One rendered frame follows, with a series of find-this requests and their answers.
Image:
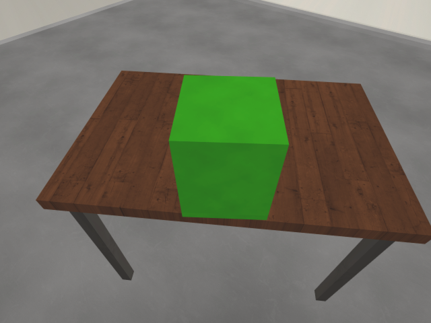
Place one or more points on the table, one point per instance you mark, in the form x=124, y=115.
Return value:
x=340, y=176

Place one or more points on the carton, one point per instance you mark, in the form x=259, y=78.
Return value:
x=228, y=144

